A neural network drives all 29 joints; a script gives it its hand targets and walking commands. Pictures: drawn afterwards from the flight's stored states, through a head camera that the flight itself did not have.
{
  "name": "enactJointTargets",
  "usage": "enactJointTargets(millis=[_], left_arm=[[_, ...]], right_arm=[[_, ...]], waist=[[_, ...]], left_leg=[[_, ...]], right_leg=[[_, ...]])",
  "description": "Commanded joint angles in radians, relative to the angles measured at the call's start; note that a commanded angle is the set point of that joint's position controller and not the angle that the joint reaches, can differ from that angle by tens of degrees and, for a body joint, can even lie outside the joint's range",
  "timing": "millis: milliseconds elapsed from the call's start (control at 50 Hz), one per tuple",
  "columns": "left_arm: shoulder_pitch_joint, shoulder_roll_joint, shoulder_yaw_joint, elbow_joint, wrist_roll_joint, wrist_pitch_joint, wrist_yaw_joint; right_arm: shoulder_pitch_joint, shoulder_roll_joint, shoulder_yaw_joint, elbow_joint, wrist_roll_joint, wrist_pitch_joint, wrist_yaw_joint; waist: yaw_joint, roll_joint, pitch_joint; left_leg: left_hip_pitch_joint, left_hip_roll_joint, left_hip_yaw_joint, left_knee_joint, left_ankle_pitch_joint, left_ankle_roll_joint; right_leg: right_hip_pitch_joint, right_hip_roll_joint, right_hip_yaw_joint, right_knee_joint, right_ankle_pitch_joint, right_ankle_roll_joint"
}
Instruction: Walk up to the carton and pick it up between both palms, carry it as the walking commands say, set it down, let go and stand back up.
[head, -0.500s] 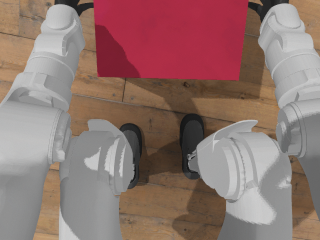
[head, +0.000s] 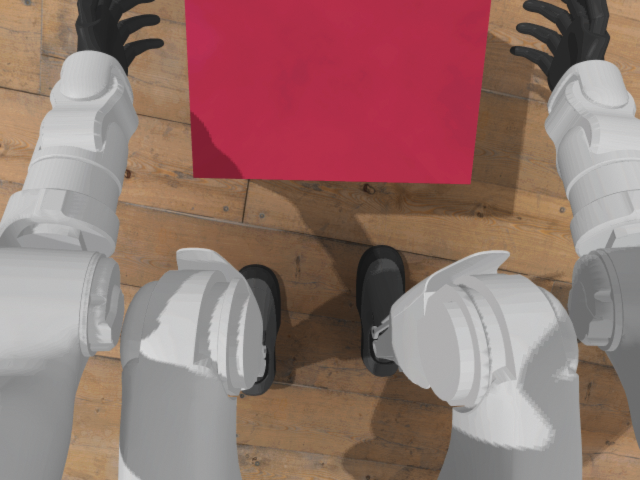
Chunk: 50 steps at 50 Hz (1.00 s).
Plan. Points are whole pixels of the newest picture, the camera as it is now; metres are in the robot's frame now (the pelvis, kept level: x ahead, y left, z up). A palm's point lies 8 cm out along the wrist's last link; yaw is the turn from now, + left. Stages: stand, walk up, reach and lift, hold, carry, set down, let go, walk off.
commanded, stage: set down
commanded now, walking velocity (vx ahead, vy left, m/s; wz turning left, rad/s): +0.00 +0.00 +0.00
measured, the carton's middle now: (332, 80) +0.49 -0.02 -0.26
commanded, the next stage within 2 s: let go in 1.64 s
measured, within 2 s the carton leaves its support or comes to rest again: neither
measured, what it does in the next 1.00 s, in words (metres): rises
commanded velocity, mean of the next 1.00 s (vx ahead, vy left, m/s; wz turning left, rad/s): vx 0.00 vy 0.00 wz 0.00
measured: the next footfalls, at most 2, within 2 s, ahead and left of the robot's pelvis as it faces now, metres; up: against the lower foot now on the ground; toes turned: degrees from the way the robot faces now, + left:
none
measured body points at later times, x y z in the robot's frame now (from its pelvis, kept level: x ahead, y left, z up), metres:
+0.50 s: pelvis -0.01 +0.00 +0.04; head +0.36 -0.01 +0.28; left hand +0.52 +0.20 -0.13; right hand +0.50 -0.24 -0.13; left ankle +0.10 +0.10 -0.30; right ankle +0.13 -0.09 -0.30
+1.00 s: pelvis -0.02 +0.00 +0.15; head +0.35 -0.01 +0.40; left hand +0.54 +0.21 +0.02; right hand +0.51 -0.26 +0.02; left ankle +0.10 +0.10 -0.30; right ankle +0.13 -0.09 -0.30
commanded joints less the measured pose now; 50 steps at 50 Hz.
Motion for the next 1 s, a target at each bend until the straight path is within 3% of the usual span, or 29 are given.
enactJointTargets(millis=[0,100,260,320,340,360,440,580,760,900,980], left_arm=[[-0.242,0.026,0.043,-0.152,0.001,-0.023,-0.011],[-0.239,0.07,0.074,-0.194,0.011,-0.013,-0.017],[-0.195,0.126,0.12,-0.369,0.025,0.045,-0.003],[-0.22,0.152,0.121,-0.493,-0.001,0.088,0.011],[-0.212,0.158,0.121,-0.475,-0.005,0.107,0.013],[-0.212,0.171,0.131,-0.573,-0.005,0.116,0.015],[-0.22,0.231,0.171,-0.636,0.019,0.158,0.018],[-0.185,0.217,0.193,-0.595,0.045,0.21,0.013],[-0.152,0.236,0.221,-0.653,0.045,0.254,-0.014],[-0.218,0.287,0.228,-0.761,0.036,0.298,-0.016],[-0.206,0.287,0.215,-0.751,0.028,0.337,-0.022]], right_arm=[[-0.237,-0.016,-0.045,-0.141,-0.004,-0.023,0.006],[-0.229,-0.049,-0.07,-0.178,-0.011,-0.014,0.008],[-0.171,-0.132,-0.117,-0.373,-0.019,0.038,-0.004],[-0.182,-0.174,-0.129,-0.513,-0.015,0.081,-0.016],[-0.168,-0.185,-0.138,-0.503,-0.017,0.103,-0.018],[-0.169,-0.195,-0.148,-0.604,-0.018,0.113,-0.02],[-0.187,-0.267,-0.196,-0.705,-0.064,0.155,-0.026],[-0.133,-0.233,-0.215,-0.662,-0.087,0.215,-0.021],[-0.13,-0.21,-0.18,-0.75,-0.064,0.277,0.011],[-0.151,-0.273,-0.23,-0.843,-0.081,0.33,0.0],[-0.133,-0.281,-0.238,-0.849,-0.079,0.367,0.002]], waist=[[0.018,0.013,-1.134],[0.019,0.015,-1.213],[0.015,0.019,-1.556],[-0.006,0.014,-1.779],[-0.011,0.014,-1.747],[-0.005,0.008,-1.816],[-0.016,-0.005,-1.773],[-0.019,-0.005,-1.77],[0.027,-0.022,-1.874],[-0.007,-0.005,-1.992],[-0.023,0.002,-2.014]], left_leg=[[0.369,0.024,-0.118,-0.212,0.263,-0.009],[0.411,0.029,-0.112,-0.212,0.272,-0.012],[0.603,0.009,-0.075,-0.254,0.285,-0.011],[0.732,-0.006,-0.063,-0.276,0.291,-0.006],[0.728,-0.007,-0.059,-0.282,0.274,-0.003],[0.769,-0.012,-0.057,-0.287,0.326,-0.003],[0.738,-0.017,-0.057,-0.341,0.269,0.002],[0.789,-0.03,-0.053,-0.433,0.236,0.005],[0.835,-0.041,-0.042,-0.56,0.277,0.013],[0.977,-0.043,-0.047,-0.655,0.274,0.007],[1.058,-0.039,-0.052,-0.725,0.258,0.005]], right_leg=[[0.677,-0.012,0.176,-0.145,0.327,0.08],[0.722,-0.015,0.167,-0.142,0.338,0.08],[0.911,0.003,0.126,-0.18,0.35,0.08],[1.043,0.017,0.1,-0.206,0.353,0.074],[1.034,0.02,0.095,-0.211,0.335,0.073],[1.086,0.026,0.097,-0.214,0.389,0.073],[1.076,0.034,0.106,-0.265,0.341,0.071],[1.093,0.044,0.105,-0.367,0.297,0.076],[1.256,0.06,0.122,-0.488,0.363,0.076],[1.35,0.061,0.122,-0.595,0.344,0.081],[1.386,0.057,0.118,-0.669,0.308,0.084]])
